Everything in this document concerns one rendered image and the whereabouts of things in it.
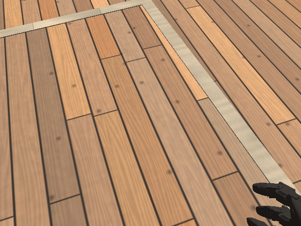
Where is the right robot hand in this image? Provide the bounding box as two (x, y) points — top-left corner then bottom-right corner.
(246, 182), (301, 226)

